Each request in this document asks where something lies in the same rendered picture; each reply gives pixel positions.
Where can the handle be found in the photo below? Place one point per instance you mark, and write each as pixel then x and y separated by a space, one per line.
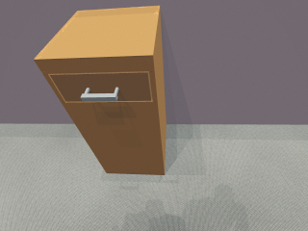
pixel 99 97

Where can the drawer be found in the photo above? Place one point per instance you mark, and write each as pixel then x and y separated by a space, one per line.
pixel 132 85

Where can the cabinet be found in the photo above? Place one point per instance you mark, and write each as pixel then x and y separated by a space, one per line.
pixel 126 137

